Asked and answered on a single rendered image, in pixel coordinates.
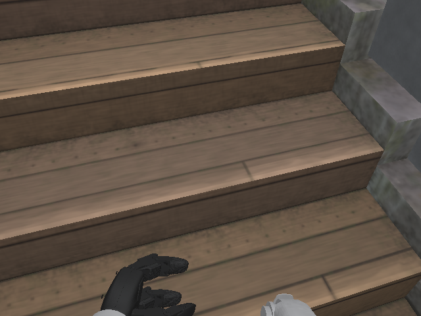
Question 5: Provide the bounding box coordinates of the robot right thigh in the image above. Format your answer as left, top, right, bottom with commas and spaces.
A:
260, 299, 316, 316

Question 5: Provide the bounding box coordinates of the robot left hand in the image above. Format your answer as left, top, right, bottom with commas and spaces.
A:
100, 253, 196, 316

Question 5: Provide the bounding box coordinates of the robot right shin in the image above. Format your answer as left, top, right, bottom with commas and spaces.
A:
273, 294, 293, 304

